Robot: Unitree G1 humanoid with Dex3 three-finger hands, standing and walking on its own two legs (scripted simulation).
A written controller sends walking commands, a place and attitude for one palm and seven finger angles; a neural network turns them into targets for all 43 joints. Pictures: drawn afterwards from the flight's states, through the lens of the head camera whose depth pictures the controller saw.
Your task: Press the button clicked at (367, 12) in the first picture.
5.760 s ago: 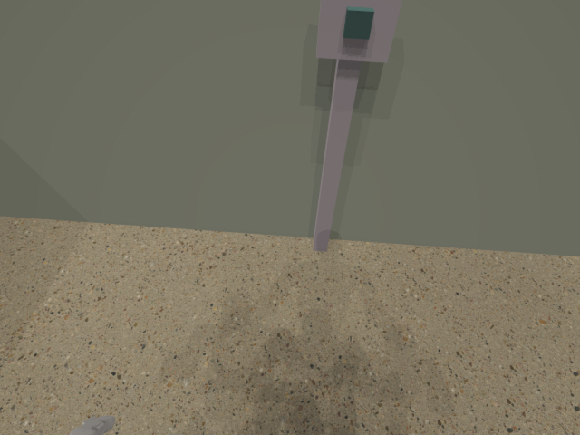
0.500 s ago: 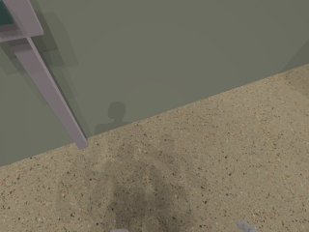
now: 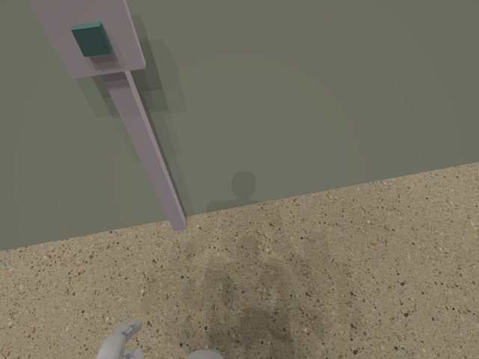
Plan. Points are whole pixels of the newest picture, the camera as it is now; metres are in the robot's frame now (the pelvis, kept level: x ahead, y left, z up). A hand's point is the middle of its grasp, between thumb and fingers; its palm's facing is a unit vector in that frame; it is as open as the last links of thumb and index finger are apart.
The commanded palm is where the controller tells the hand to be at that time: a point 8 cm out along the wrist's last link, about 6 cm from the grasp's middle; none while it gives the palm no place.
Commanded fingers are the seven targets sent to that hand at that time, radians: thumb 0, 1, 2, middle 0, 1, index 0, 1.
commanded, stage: turn to face it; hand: left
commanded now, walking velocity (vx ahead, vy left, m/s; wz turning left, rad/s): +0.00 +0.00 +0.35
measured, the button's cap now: (92, 38) +0.72 +0.34 +0.18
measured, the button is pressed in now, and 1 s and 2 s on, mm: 0 0 0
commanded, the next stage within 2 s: take the last steps up to it in 0.18 s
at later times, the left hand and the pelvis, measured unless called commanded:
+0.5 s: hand out of the picture -0.03 +0.26 -0.17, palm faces +0.18 -0.96 -0.20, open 7.4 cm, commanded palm none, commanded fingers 0.00 0.90 0.90 -0.20 -0.30 -0.20 -0.30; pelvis +0.00 +0.05 +0.01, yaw +8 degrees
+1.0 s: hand out of the picture +0.11 +0.20 -0.15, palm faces +0.22 -0.95 -0.21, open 7.3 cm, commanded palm none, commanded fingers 0.00 0.90 0.90 -0.20 -0.30 -0.20 -0.30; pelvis +0.12 +0.02 +0.01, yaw +10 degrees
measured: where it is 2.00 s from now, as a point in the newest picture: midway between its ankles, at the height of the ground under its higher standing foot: (234, 350)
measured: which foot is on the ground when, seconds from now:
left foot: up 0.00-0.30, down 0.32-0.82, up 0.84-1.00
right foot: down 0.00-0.32, up 0.34-0.80, down 0.82-1.00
